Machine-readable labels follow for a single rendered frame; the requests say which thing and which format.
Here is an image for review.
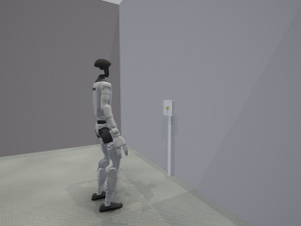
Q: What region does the right robot upper arm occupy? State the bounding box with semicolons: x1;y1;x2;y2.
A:
100;82;112;113

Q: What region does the right robot forearm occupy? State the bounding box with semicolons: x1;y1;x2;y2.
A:
103;105;120;137

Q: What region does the right robot hand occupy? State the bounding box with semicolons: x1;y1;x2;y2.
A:
113;136;128;159

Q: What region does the robot right shin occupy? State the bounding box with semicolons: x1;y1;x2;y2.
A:
104;168;119;206

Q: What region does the panel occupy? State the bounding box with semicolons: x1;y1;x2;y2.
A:
164;100;175;177

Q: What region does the right robot foot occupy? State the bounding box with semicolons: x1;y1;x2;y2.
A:
99;202;123;213

